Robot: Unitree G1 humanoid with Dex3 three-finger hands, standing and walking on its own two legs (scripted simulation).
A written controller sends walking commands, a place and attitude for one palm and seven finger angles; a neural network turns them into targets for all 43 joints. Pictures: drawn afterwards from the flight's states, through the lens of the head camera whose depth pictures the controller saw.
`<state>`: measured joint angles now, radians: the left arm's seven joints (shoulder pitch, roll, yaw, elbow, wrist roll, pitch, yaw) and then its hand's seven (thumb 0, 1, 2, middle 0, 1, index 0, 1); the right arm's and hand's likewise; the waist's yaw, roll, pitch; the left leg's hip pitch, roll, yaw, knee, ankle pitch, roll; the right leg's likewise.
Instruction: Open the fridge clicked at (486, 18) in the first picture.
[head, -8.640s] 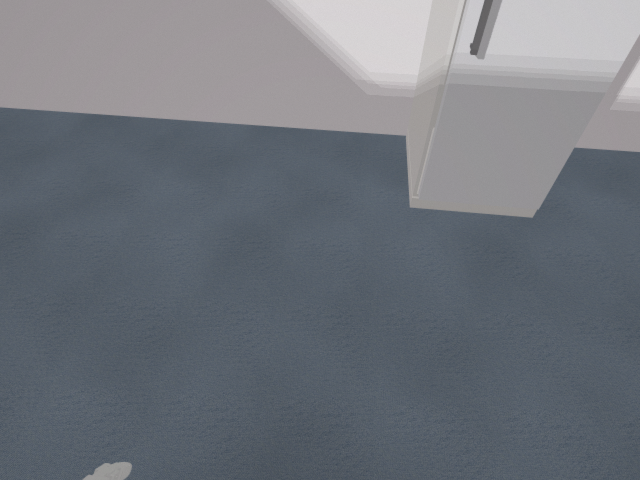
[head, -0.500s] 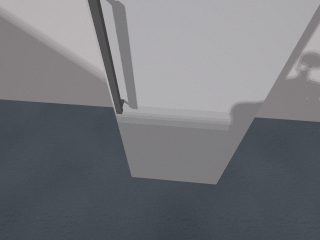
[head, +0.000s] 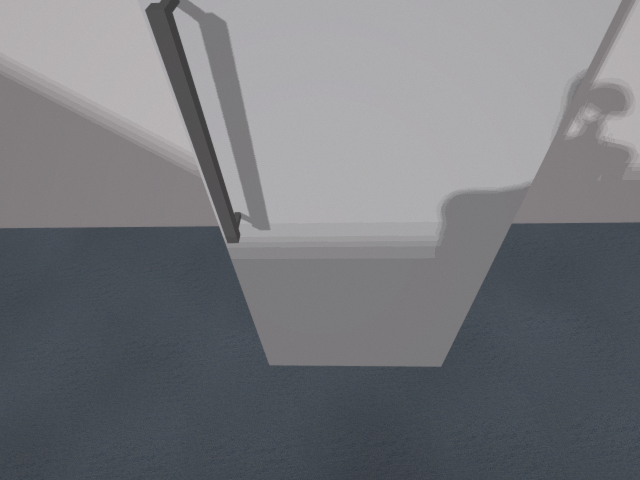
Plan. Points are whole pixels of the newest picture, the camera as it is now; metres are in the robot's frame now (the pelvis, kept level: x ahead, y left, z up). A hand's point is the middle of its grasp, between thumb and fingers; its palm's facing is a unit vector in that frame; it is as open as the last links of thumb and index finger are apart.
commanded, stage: come to a stop and stand still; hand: left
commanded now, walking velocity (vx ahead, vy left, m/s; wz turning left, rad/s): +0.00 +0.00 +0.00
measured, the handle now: (208, 144) +0.50 +0.18 +0.16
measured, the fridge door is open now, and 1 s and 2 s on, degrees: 0 0 0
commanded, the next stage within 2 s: look again from close up in 0.74 s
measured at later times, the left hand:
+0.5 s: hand out of the picture +0.04 +0.13 -0.16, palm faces +0.01 -0.97 -0.24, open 7.3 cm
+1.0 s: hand out of the picture +0.02 +0.14 -0.16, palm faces +0.03 -0.97 -0.25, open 7.3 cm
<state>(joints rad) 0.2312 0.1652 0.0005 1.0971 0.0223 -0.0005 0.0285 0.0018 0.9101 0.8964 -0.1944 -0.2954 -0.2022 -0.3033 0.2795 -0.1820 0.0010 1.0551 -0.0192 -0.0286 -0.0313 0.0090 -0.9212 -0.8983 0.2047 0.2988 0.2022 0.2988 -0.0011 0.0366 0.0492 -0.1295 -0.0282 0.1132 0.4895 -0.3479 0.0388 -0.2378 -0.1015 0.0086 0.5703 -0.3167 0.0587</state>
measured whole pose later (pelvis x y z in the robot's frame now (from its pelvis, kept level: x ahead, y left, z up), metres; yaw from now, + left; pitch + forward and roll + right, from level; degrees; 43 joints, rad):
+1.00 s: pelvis -0.01 -0.06 +0.01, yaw +2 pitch -1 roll +1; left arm 0.20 0.21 0.01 1.10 0.02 -0.01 0.01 0.00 0.91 0.90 -0.20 -0.30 -0.20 -0.30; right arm 0.23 -0.20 0.00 1.12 -0.02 -0.01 -0.02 0.00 -0.90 -0.90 0.20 0.30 0.20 0.30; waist 0.00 0.01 0.05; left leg -0.12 0.06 0.05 0.41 -0.27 -0.05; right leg -0.21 -0.01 -0.07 0.48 -0.26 -0.03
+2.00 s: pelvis -0.05 -0.04 -0.06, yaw +3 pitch +9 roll +1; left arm 0.38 0.20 0.20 0.21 -0.31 -0.51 -0.43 0.00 0.66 0.79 -0.21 -0.46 -0.22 -0.46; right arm 0.15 -0.29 -0.07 0.51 0.03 -0.28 -0.01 0.01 -0.90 -0.90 0.20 0.30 0.20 0.30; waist 0.01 -0.03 -0.10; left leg -0.67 0.04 0.03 1.01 -0.50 -0.02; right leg -0.73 -0.06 -0.05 1.02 -0.45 0.00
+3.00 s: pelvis -0.03 -0.03 -0.02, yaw +4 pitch +2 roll -2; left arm 0.10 0.38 0.40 0.14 -0.36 -0.10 -0.47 -0.01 -0.45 0.32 -0.29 -1.17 -0.30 -1.17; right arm 0.24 -0.26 0.06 0.57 0.05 -0.27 -0.10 0.01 -0.90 -0.90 0.21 0.30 0.21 0.30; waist 0.04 0.04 -0.05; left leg -0.39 0.04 0.00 0.76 -0.41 -0.01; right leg -0.40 -0.05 -0.10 0.69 -0.33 0.01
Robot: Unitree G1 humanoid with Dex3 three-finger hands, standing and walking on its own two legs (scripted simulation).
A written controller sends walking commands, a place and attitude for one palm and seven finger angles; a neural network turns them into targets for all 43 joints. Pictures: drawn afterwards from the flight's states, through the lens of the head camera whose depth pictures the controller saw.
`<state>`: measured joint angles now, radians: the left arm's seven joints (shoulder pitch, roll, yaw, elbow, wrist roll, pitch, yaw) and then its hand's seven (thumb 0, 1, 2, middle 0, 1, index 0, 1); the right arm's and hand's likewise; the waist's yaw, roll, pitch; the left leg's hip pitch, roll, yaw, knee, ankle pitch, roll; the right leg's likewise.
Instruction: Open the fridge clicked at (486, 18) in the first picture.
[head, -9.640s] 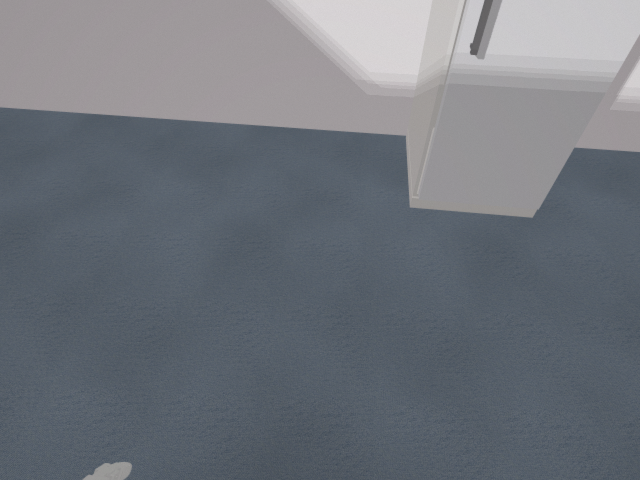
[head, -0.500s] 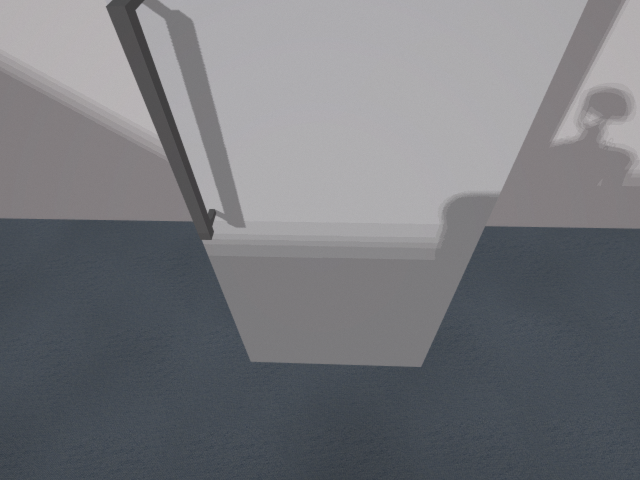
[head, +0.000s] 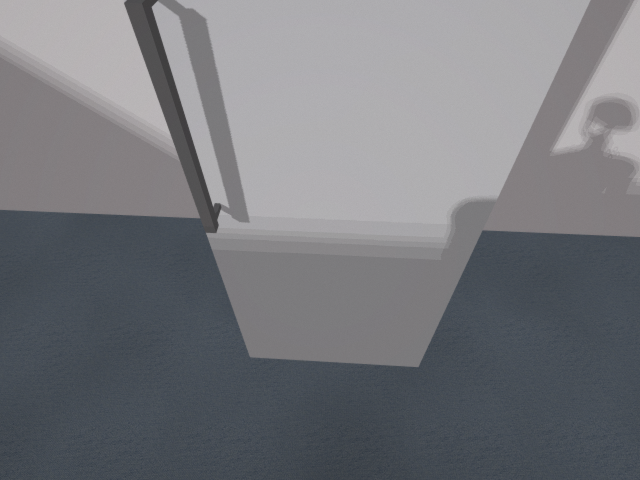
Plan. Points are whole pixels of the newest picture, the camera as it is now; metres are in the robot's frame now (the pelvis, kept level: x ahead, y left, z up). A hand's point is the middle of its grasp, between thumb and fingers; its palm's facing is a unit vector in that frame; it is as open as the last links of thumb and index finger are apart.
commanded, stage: look again from close up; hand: left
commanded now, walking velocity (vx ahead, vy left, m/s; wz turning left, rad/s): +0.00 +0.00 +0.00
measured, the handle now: (188, 134) +0.52 +0.22 +0.16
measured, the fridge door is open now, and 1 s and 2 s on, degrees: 0 0 0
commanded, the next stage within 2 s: raise the hand to about handle height in 0.52 s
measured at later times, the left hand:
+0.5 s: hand out of the picture +0.03 +0.20 -0.17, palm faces +0.00 -0.97 -0.23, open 7.3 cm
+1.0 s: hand (155, 458) +0.15 +0.21 -0.04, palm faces -0.02 -1.00 +0.02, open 8.3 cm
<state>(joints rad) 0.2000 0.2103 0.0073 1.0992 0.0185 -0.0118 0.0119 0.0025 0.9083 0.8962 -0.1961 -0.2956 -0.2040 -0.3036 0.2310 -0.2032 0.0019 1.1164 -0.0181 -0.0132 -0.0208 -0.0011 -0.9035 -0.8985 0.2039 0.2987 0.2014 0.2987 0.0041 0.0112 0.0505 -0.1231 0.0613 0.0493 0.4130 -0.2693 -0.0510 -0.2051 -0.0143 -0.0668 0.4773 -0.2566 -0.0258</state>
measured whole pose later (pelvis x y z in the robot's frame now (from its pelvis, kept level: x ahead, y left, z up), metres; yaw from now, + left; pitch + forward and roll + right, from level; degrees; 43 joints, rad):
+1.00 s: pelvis -0.03 +0.02 -0.07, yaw +1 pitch +9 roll +1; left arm 0.38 0.20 0.20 0.21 -0.31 -0.51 -0.43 0.00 0.66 0.79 -0.21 -0.46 -0.22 -0.46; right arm 0.15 -0.29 -0.07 0.51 0.03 -0.28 -0.01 0.01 -0.90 -0.90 0.20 0.30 0.20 0.30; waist 0.01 -0.03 -0.10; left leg -0.67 0.04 0.03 1.01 -0.50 -0.02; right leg -0.73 -0.06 -0.05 1.02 -0.45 0.00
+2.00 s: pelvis -0.02 +0.03 -0.02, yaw +2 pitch +2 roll -2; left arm 0.10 0.38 0.40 0.14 -0.36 -0.10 -0.47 -0.01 -0.45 0.32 -0.29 -1.17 -0.30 -1.17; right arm 0.24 -0.26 0.06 0.57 0.05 -0.27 -0.10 0.01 -0.90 -0.90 0.21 0.30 0.21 0.30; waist 0.04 0.04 -0.05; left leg -0.39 0.04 0.00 0.76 -0.41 -0.01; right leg -0.40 -0.05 -0.10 0.69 -0.33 0.01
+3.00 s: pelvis -0.02 +0.02 -0.01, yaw +2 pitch +0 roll -1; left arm -0.13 0.42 0.43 0.36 -0.33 -0.05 -0.51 -0.01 -0.50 0.30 -0.30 -1.20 -0.31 -1.20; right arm 0.26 -0.28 0.06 0.61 0.06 -0.24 -0.13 0.01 -0.90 -0.90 0.21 0.30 0.21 0.30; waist 0.04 0.04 -0.02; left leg -0.28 0.04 0.01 0.61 -0.33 -0.02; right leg -0.30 -0.04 -0.09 0.59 -0.28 0.00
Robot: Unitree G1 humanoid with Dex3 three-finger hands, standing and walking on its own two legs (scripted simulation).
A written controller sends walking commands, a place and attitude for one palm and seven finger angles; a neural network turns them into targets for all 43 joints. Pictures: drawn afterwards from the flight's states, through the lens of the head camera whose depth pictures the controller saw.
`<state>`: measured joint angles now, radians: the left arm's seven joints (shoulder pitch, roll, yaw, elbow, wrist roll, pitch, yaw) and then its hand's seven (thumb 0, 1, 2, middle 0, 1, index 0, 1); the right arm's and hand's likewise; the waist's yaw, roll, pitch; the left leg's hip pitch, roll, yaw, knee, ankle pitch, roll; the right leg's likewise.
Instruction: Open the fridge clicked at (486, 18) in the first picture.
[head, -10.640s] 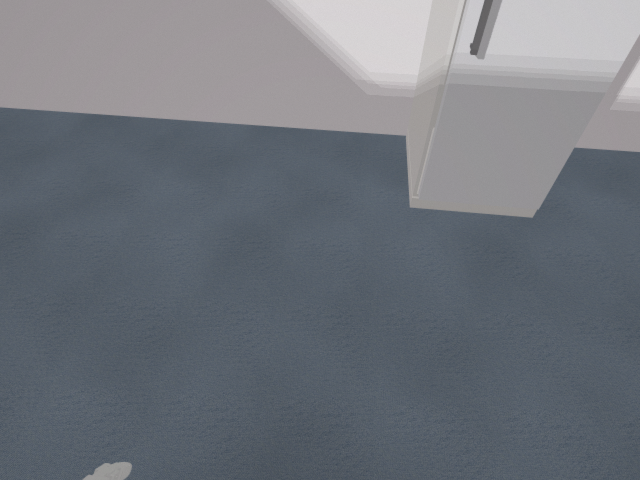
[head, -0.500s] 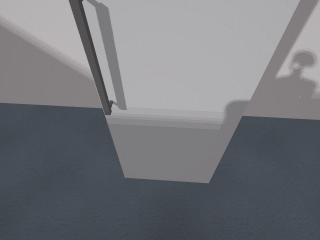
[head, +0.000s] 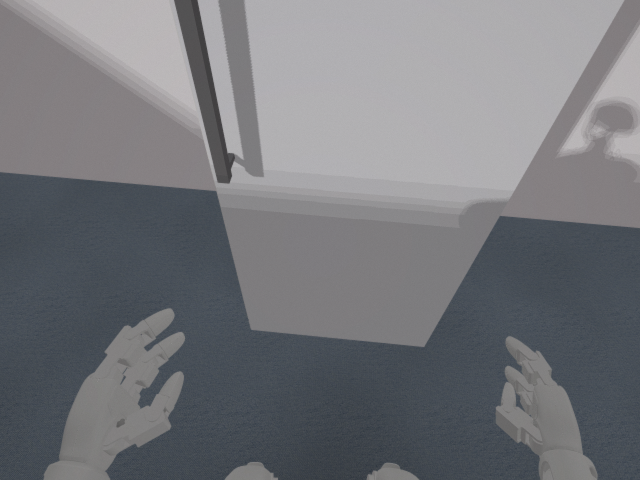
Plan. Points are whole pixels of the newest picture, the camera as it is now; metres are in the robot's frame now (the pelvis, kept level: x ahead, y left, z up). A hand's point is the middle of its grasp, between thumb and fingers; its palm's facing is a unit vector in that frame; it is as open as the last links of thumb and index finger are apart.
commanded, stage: raise the hand to about handle height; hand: left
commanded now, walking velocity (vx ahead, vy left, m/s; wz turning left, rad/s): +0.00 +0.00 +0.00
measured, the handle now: (206, 66) +0.56 +0.20 +0.22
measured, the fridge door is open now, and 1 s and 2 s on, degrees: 0 0 0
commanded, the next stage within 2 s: move the hooked fingers beside the handle in 1.72 s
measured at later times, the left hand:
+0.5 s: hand (101, 356) +0.22 +0.24 +0.09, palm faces +0.02 -1.00 -0.07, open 11.3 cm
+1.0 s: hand (54, 288) +0.26 +0.28 +0.15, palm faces +0.04 -1.00 -0.05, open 13.8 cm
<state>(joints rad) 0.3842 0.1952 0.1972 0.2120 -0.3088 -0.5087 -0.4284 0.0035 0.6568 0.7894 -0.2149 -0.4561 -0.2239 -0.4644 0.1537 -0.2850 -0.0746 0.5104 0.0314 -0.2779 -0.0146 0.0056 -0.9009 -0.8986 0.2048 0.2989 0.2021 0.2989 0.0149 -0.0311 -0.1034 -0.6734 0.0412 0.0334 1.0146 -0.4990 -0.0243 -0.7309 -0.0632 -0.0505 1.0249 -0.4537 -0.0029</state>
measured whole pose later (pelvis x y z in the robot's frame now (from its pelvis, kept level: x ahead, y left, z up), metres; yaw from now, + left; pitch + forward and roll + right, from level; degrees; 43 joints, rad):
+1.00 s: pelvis +0.02 +0.01 +0.04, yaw +2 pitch +2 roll -2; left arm 0.10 0.38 0.40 0.14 -0.36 -0.10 -0.47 -0.01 -0.45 0.32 -0.29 -1.17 -0.30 -1.17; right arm 0.24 -0.26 0.06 0.57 0.05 -0.27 -0.10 0.01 -0.90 -0.90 0.21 0.30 0.21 0.30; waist 0.04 0.04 -0.05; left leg -0.39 0.04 0.00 0.76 -0.41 -0.01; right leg -0.40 -0.05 -0.10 0.69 -0.33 0.01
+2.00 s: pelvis +0.01 +0.00 +0.05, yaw +1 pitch +0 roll -1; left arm -0.13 0.42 0.43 0.36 -0.33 -0.05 -0.51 -0.01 -0.50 0.30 -0.30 -1.20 -0.31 -1.20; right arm 0.26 -0.28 0.06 0.61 0.06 -0.24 -0.13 0.01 -0.90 -0.90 0.21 0.30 0.21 0.30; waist 0.04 0.04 -0.02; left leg -0.28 0.04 0.01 0.61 -0.33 -0.02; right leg -0.30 -0.04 -0.09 0.59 -0.28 0.00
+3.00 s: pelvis +0.01 +0.02 +0.04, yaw -1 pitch +9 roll -1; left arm -0.70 0.55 0.43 0.98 -0.21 -0.20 -0.49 -0.01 -0.50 0.30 -0.29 -1.20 -0.30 -1.20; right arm 0.36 -0.29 0.04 0.62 0.05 -0.08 -0.08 0.00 -0.90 -0.90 0.21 0.30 0.21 0.30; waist -0.07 0.01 -0.05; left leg -0.52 0.04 0.03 0.73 -0.37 0.00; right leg -0.54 -0.04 -0.06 0.67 -0.29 0.02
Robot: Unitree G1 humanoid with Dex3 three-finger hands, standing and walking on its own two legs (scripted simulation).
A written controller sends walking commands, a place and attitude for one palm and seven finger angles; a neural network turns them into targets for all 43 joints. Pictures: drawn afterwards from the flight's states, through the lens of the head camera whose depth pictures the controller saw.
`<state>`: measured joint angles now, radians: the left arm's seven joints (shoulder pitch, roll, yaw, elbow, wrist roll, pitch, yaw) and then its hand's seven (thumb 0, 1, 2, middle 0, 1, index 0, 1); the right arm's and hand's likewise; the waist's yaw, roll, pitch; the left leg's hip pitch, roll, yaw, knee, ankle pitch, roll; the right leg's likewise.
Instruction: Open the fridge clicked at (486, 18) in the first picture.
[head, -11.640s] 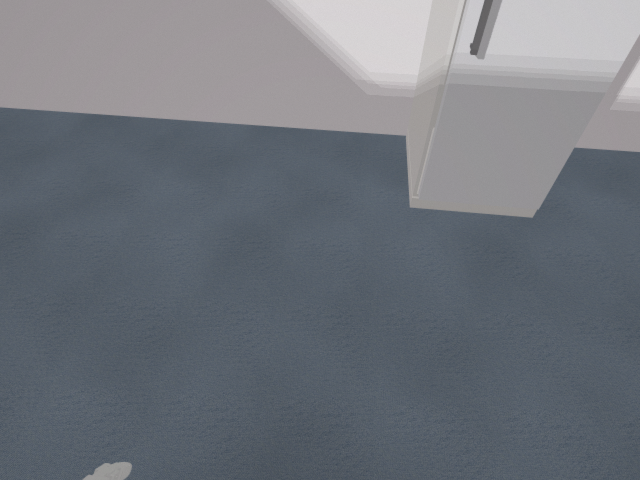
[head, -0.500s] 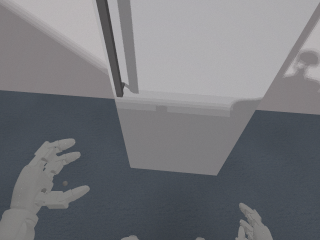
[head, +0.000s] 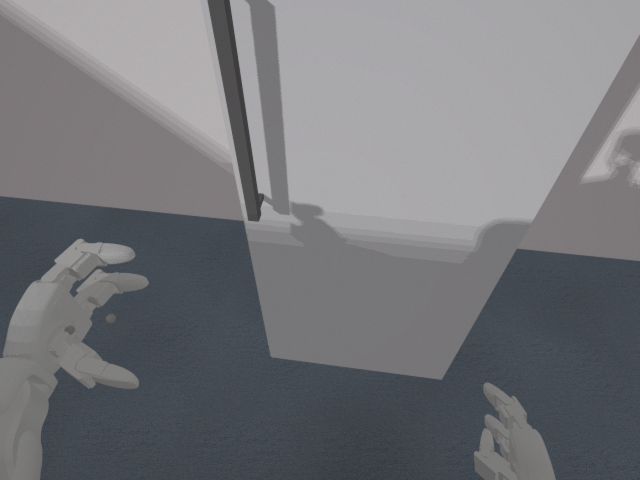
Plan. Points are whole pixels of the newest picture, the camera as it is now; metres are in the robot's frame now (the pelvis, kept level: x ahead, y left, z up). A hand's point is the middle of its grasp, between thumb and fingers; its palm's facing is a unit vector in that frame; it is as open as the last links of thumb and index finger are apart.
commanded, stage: raise the hand to about handle height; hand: left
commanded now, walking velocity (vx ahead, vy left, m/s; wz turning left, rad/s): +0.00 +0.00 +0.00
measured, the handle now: (243, 120) +0.55 +0.17 +0.18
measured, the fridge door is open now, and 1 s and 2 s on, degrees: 0 0 0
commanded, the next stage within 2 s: move the hooked fingers beside the handle in 0.72 s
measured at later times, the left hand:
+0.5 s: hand (110, 281) +0.28 +0.26 +0.14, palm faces +0.00 -1.00 -0.04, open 13.9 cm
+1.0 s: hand (115, 277) +0.28 +0.26 +0.14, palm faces +0.01 -1.00 -0.02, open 14.0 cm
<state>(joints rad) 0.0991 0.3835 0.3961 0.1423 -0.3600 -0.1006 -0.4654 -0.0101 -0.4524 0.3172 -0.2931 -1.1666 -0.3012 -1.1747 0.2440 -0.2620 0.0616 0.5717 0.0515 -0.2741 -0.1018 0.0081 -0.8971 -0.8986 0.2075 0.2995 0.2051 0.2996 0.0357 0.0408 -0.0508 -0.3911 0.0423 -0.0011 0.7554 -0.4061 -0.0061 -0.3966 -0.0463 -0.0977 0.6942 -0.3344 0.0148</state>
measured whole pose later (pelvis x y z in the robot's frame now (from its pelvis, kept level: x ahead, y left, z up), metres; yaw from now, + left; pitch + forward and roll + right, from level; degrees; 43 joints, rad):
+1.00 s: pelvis -0.01 -0.01 +0.01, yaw +0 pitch +0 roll -1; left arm -0.13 0.42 0.43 0.36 -0.33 -0.05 -0.51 -0.01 -0.50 0.30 -0.30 -1.20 -0.31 -1.20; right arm 0.26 -0.28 0.06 0.61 0.06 -0.24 -0.13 0.01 -0.90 -0.90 0.21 0.30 0.21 0.30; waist 0.04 0.04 -0.02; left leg -0.28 0.04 0.01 0.61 -0.33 -0.02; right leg -0.30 -0.04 -0.09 0.59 -0.28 0.00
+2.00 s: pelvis +0.00 +0.00 +0.00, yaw -2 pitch +9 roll -1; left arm -0.70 0.55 0.43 0.98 -0.21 -0.20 -0.49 -0.01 -0.50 0.30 -0.29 -1.20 -0.30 -1.20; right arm 0.36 -0.29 0.04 0.62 0.05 -0.08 -0.08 0.00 -0.90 -0.90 0.21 0.30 0.21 0.30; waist -0.07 0.01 -0.05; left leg -0.52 0.04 0.03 0.73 -0.37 0.00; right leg -0.54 -0.04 -0.06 0.67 -0.29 0.02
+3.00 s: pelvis +0.01 +0.01 -0.01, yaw -3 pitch +15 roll -2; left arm -0.86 0.61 0.44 1.13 -0.15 -0.22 -0.45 -0.01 -0.50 0.30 -0.29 -1.20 -0.30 -1.20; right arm 0.38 -0.28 0.04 0.60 0.03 0.04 -0.05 0.00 -0.90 -0.90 0.21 0.30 0.21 0.30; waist -0.12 0.01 -0.08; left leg -0.63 0.06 0.03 0.80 -0.42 0.01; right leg -0.64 -0.03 -0.06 0.71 -0.32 0.02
